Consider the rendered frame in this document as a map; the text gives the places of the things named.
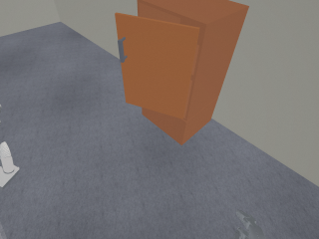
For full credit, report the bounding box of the cupboard door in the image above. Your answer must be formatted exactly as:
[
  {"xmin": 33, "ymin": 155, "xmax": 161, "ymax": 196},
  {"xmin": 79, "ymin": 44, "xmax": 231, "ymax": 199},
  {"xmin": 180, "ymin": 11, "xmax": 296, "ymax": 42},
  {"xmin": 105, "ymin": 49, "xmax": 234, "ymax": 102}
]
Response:
[{"xmin": 115, "ymin": 12, "xmax": 200, "ymax": 119}]

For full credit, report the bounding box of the left robot hand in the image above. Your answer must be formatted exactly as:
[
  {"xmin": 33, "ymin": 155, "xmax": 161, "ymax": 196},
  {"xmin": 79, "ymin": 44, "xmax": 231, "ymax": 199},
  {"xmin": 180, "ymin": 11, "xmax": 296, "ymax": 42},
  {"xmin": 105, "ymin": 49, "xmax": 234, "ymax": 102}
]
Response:
[{"xmin": 0, "ymin": 105, "xmax": 20, "ymax": 191}]

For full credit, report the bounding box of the right robot hand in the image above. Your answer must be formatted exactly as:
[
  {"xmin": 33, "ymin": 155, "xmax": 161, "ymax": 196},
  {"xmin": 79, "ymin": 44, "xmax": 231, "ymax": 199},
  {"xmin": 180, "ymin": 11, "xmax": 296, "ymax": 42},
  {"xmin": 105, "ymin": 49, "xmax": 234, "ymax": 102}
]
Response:
[{"xmin": 231, "ymin": 209, "xmax": 266, "ymax": 239}]

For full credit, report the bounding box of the handle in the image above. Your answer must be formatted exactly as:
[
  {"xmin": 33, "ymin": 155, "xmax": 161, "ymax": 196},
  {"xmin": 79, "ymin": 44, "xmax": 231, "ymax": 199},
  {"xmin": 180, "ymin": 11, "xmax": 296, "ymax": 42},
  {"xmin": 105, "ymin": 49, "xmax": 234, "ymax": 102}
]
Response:
[{"xmin": 118, "ymin": 37, "xmax": 128, "ymax": 63}]

